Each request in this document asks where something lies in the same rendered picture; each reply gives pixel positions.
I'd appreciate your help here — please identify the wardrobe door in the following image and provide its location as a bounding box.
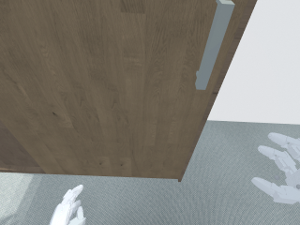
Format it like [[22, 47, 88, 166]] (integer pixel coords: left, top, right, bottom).
[[0, 120, 40, 167], [0, 0, 248, 179]]

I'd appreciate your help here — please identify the robot left hand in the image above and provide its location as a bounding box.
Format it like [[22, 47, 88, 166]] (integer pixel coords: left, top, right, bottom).
[[49, 185, 86, 225]]

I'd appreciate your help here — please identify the robot right hand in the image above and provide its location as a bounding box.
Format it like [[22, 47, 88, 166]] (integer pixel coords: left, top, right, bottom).
[[251, 132, 300, 204]]

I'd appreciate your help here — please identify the handle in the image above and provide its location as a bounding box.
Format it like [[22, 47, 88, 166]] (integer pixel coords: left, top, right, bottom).
[[195, 0, 235, 90]]

